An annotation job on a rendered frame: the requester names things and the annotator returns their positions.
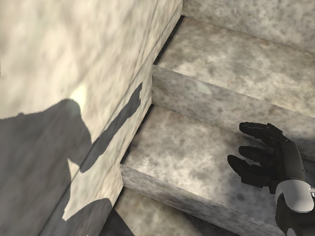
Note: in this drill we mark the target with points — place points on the right robot forearm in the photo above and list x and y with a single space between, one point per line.
295 212

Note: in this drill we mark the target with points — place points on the robot right hand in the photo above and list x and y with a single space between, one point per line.
284 163

